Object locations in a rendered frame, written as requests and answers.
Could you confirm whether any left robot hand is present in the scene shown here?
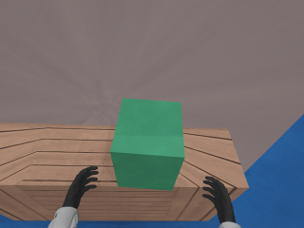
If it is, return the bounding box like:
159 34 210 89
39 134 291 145
62 166 99 209

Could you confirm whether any right robot hand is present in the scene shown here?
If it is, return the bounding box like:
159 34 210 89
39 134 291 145
202 176 236 224

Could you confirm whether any carton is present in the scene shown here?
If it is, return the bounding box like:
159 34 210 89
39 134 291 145
110 98 185 191

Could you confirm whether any left robot forearm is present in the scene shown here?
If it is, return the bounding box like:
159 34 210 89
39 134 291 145
48 206 79 228

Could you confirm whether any pedestal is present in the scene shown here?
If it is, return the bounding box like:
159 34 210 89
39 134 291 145
0 123 249 221

